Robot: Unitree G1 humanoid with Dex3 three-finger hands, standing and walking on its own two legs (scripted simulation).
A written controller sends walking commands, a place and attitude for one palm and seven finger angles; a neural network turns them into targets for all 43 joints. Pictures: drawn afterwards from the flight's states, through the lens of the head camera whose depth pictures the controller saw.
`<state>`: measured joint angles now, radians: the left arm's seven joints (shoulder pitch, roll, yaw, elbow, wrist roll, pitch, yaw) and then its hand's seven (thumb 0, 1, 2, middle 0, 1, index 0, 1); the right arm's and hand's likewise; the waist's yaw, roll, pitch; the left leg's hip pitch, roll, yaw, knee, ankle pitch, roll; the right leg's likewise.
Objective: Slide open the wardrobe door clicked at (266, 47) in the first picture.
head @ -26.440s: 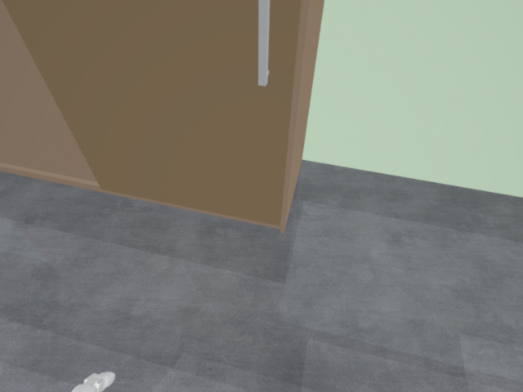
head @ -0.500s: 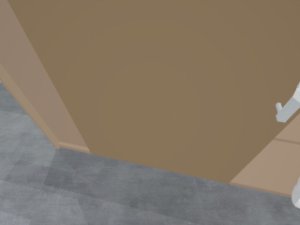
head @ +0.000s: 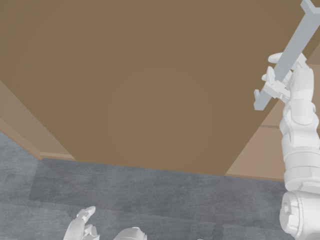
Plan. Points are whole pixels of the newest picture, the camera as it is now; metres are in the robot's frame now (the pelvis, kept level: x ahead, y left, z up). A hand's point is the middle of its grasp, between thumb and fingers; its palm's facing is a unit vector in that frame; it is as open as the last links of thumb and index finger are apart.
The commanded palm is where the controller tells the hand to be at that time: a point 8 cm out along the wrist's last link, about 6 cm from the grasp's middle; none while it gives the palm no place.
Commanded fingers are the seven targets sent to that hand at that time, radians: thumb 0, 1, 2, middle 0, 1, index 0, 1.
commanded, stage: stop walking and hold the door there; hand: right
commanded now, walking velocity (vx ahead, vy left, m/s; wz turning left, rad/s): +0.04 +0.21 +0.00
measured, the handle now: (278, 64) +0.50 -0.25 +0.16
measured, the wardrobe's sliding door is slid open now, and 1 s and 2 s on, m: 0.64 0.64 0.64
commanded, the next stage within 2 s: loosen the grip on the handle in 0.92 s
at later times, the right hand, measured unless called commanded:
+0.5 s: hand (269, 83) +0.45 -0.23 +0.14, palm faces +0.23 +0.96 -0.14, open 5.5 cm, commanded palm +0.42 -0.28 +0.13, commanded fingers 0.00 -0.90 -0.90 0.45 1.40 0.45 1.40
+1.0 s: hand (270, 83) +0.45 -0.23 +0.14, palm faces +0.21 +0.97 -0.14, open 5.5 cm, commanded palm +0.41 -0.27 +0.15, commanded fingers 0.00 -0.90 -0.90 0.45 1.40 0.45 1.40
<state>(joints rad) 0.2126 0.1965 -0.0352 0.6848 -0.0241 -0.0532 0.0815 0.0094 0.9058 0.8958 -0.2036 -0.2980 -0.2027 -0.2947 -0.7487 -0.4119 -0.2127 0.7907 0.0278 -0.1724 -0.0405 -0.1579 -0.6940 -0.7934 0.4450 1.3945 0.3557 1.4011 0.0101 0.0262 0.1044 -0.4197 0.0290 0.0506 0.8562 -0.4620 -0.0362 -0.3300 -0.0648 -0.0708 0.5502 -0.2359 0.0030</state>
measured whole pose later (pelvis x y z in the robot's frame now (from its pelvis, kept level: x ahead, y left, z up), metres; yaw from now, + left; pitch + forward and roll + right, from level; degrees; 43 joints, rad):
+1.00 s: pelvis -0.02 -0.03 +0.00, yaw +1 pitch +2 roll +1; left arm 0.32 0.26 -0.05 0.74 -0.03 -0.01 0.11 0.01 0.90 0.90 -0.21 -0.30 -0.21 -0.30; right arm -0.82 -0.42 -0.23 1.02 0.05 -0.17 -0.05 -0.10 -0.72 -0.75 0.39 1.34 0.36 1.40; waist 0.07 -0.01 0.02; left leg -0.29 -0.01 0.07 0.48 -0.23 0.01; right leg -0.31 -0.04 -0.10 0.55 -0.28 -0.03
